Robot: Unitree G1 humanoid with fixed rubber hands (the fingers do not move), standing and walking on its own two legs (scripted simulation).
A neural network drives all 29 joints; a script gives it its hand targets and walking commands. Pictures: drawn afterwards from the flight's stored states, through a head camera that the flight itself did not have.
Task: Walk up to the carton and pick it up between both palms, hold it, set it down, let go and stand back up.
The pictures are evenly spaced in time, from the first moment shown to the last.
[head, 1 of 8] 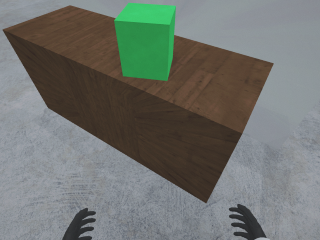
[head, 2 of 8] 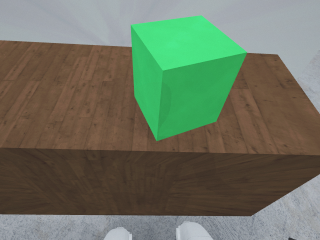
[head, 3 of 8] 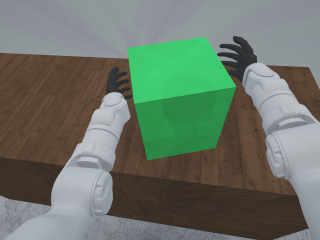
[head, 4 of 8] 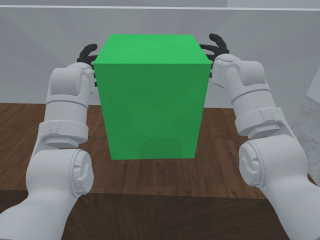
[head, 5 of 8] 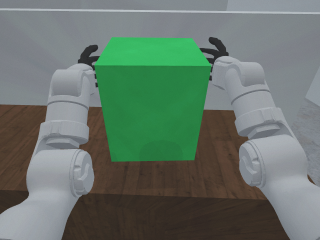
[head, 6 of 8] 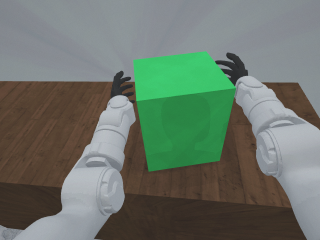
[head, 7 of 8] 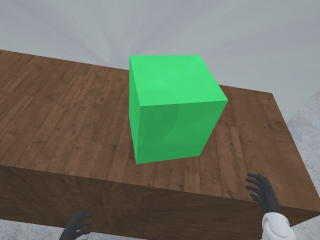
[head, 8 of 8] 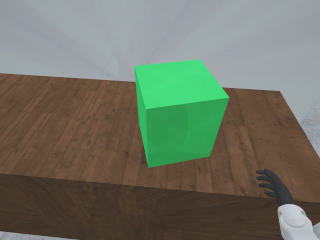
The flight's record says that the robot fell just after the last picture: no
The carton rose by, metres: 0.19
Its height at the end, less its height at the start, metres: +0.00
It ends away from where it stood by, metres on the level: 0.03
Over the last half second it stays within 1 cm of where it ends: yes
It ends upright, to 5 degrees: yes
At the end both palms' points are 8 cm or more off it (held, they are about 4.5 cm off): yes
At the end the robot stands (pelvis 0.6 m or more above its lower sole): yes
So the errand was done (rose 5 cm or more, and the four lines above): yes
